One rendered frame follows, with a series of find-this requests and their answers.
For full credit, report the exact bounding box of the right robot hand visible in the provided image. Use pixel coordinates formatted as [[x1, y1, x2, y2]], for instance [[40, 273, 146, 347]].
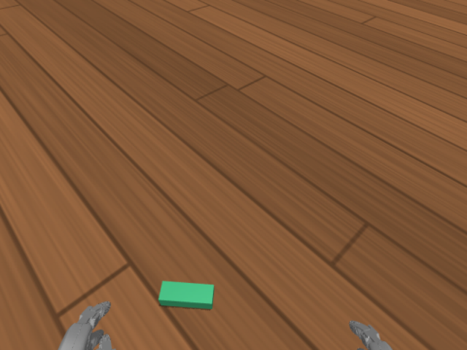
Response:
[[349, 321, 392, 350]]

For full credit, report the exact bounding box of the carton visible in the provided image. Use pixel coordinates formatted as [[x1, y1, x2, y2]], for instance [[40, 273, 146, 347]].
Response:
[[158, 281, 214, 309]]

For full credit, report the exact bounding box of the left robot hand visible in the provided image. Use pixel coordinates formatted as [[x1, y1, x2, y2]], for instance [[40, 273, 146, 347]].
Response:
[[58, 301, 116, 350]]

